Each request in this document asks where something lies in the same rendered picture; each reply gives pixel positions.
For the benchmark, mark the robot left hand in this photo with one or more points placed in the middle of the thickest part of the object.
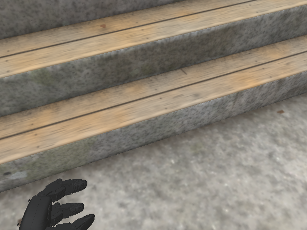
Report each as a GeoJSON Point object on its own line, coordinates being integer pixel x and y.
{"type": "Point", "coordinates": [40, 214]}

